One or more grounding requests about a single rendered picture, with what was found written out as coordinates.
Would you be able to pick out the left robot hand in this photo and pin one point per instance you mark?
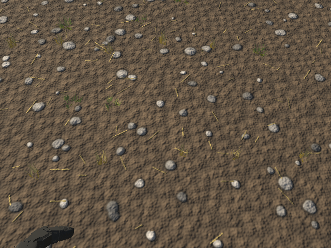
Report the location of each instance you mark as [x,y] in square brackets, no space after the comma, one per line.
[45,236]

